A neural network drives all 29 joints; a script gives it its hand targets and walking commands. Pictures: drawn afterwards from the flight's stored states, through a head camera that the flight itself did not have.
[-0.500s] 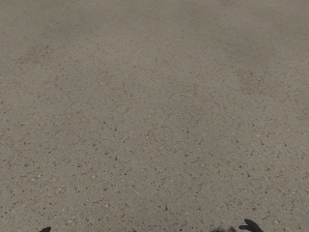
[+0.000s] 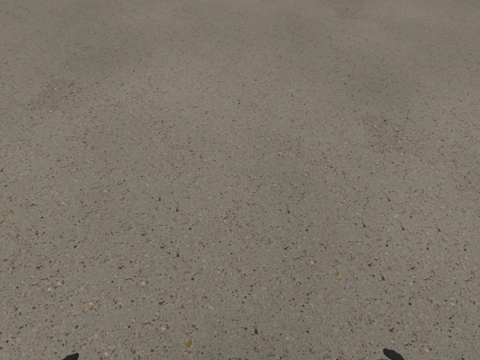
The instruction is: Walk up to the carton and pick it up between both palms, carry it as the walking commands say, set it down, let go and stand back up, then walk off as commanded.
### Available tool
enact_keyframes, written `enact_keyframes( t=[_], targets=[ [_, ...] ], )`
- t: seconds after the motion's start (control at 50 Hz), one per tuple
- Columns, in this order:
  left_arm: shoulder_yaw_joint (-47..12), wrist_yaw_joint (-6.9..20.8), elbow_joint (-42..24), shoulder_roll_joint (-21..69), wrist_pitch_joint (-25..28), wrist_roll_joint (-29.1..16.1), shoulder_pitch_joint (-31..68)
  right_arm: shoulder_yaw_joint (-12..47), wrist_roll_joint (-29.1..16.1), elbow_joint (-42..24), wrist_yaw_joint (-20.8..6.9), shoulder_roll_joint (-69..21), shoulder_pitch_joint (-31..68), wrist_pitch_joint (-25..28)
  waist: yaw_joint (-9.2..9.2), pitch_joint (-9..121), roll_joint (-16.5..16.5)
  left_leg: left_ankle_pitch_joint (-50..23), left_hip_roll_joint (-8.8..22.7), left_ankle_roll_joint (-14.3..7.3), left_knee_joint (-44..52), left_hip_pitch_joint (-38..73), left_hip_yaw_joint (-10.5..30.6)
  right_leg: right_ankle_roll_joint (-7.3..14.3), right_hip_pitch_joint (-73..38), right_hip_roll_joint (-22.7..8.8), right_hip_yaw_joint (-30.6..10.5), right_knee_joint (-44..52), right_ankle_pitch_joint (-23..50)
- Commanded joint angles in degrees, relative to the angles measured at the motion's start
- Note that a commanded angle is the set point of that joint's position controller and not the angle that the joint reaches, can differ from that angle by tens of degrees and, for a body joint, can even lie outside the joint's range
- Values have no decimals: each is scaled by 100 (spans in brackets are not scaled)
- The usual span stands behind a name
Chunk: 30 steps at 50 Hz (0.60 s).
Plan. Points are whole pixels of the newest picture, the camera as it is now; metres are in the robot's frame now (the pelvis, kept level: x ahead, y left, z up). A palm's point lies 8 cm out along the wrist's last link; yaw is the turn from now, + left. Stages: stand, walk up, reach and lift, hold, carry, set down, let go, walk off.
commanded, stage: stand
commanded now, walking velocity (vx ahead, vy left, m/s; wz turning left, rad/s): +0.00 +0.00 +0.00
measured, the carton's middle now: out of the picture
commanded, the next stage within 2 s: walk up in 0.86 s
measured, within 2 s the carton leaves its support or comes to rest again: neither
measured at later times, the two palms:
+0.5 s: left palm out of the picture +0.10 +0.29 -0.11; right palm out of the picture +0.08 -0.30 -0.11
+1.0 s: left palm out of the picture +0.09 +0.29 -0.11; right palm out of the picture +0.08 -0.31 -0.11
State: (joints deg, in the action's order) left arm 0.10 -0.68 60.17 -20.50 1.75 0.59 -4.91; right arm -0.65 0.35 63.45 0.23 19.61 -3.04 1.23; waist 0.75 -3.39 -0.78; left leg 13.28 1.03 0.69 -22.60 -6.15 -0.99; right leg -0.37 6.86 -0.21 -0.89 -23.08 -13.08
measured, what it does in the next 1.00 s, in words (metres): stands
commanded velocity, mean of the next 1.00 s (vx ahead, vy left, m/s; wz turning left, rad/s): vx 0.00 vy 0.00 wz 0.00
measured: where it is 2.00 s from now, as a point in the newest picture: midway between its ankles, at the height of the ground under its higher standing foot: outside the picture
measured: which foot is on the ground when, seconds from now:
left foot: down 0.00-1.00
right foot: down 0.00-1.00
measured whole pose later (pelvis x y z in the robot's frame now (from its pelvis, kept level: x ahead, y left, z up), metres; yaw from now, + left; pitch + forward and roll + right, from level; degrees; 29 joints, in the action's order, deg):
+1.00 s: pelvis +0.00 -0.01 +0.00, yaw +0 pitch -3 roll +0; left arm 0.6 -0.5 61.6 -20.7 1.7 0.5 -5.3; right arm -0.4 0.5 63.8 0.1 19.8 -4.8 0.6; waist 0.7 -2.9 -0.3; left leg 11.6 2.2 1.6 -20.2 -5.6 -0.7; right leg 0.4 6.1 0.7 -0.5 -20.2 -11.1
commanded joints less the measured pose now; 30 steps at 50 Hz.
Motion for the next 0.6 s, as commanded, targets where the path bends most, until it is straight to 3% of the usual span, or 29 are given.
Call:
enact_keyframes(
  t=[0.0, 0.04, 0.06, 0.08, 0.16, 0.18, 0.2, 0.22, 0.24, 0.28, 0.3, 0.34, 0.36, 0.38, 0.4, 0.42, 0.46, 0.48, 0.5, 0.52, 0.56, 0.58],
  targets=[
    [221, -53, -317, -1062, 59, 9, 361, -196, 41, -288, 48, 1194, 378, 48, -10, 479, 185, -1234, 590, -217, 440, 39, 453, 235, -79, -692, -516, 427, 1416],
    [214, -31, -283, -1127, 51, -18, 259, -181, -9, -296, 30, 1062, 341, 57, -41, 394, 77, -1032, 604, -223, 508, -40, 493, 226, -135, -674, -495, 477, 1307],
    [206, -24, -267, -1014, 61, -4, 261, -170, 38, -275, 29, 1135, 192, 63, -54, 407, 215, -989, 555, -227, 492, 48, 453, 199, -66, -690, -498, 488, 1231],
    [182, -35, -296, -1023, 71, 30, 300, -181, 4, -265, 7, 1080, 241, 67, -24, 467, 2, -1051, 605, -210, 547, 52, 503, 241, -42, -678, -464, 416, 1228],
    [224, -19, -238, -1172, 85, -39, 297, -176, 17, -245, 31, 1138, 130, 29, 10, 433, 14, -1117, 606, -206, 523, 63, 482, 180, 6, -634, -496, 484, 1324],
    [199, -20, -270, -1026, 94, -5, 327, -212, 51, -295, 4, 1262, 254, 55, -6, 535, 168, -1095, 602, -209, 471, 150, 431, 187, -33, -668, -504, 555, 1280],
    [225, -35, -212, -1152, 104, 6, 210, -170, 15, -265, 10, 1078, 143, 30, 26, 417, -8, -1050, 593, -184, 493, 97, 471, 221, 57, -647, -508, 501, 1213],
    [223, -21, -202, -1050, 86, -37, 107, -146, -3, -248, -4, 1125, 153, 30, -50, 353, 218, -1001, 619, -183, 468, 11, 413, 218, 18, -687, -539, 645, 1300],
    [246, -24, -169, -1163, 89, -11, 156, -179, 41, -247, -1, 1101, 103, 24, -9, 302, 44, -936, 587, -200, 518, -66, 482, 192, -45, -690, -502, 565, 1243],
    [250, -15, -220, -1107, 57, 2, 322, -192, 21, -268, 53, 1156, 154, 31, 27, 400, 7, -921, 607, -197, 559, 63, 500, 204, 6, -659, -521, 575, 1257],
    [223, -9, -263, -1065, 57, -5, 289, -216, 14, -262, 48, 1261, 246, 44, -55, 356, 36, -910, 655, -232, 532, 24, 486, 189, 45, -639, -487, 593, 1156],
    [258, -21, -237, -1067, 63, -7, 268, -189, 2, -261, 33, 1213, 216, 49, -15, 389, 162, -806, 590, -199, 583, -67, 513, 223, -65, -665, -540, 605, 1206],
    [228, -8, -206, -1038, 57, 10, 262, -173, 23, -275, 14, 1187, 279, 45, -49, 348, 17, -869, 626, -215, 602, -31, 495, 199, -6, -662, -478, 573, 1168],
    [237, -27, -195, -1076, 69, 1, 225, -149, 29, -265, 6, 1064, 83, 18, 53, 373, 159, -933, 614, -208, 596, -28, 497, 196, -5, -637, -483, 530, 1140],
    [232, -20, -205, -1112, 75, -26, 257, -154, 21, -231, 11, 1111, 192, 3, -38, 445, 226, -946, 623, -226, 593, 32, 500, 177, -10, -664, -473, 552, 1120],
    [232, -27, -209, -1161, 57, 1, 347, -129, -21, -261, 8, 1060, 169, 34, 13, 358, -19, -896, 647, -196, 531, 11, 524, 176, 86, -657, -497, 612, 1184],
    [249, -28, -149, -1130, 54, 24, 203, -188, 24, -272, 14, 1185, 238, 34, -52, 430, 162, -913, 614, -211, 565, -20, 470, 206, 0, -655, -494, 587, 1138],
    [262, -30, -139, -1194, 51, 5, 265, -166, 14, -250, 29, 1156, 160, 24, -17, 490, -36, -952, 633, -210, 554, 45, 495, 188, -92, -667, -488, 575, 1234],
    [222, -6, -165, -1115, 80, -30, 202, -159, 0, -229, 20, 1190, 136, 13, -38, 425, 49, -975, 594, -194, 556, 84, 480, 160, 77, -637, -478, 567, 1161],
    [239, 0, -140, -1190, 92, -2, 322, -148, -20, -208, 13, 1121, 210, 18, -5, 473, -92, -978, 638, -219, 545, 117, 500, 161, 117, -653, -507, 622, 1081],
    [254, -18, -87, -1170, 58, 9, 221, -151, 24, -225, 25, 1138, 155, -22, 28, 393, 71, -953, 620, -194, 549, 59, 460, 166, 89, -643, -521, 604, 1213],
    [236, -14, -141, -1102, 53, -17, 238, -160, 32, -210, 25, 1192, 177, 16, -34, 254, 336, -807, 591, -191, 567, -129, 407, 183, 54, -698, -582, 654, 1135]
  ],
)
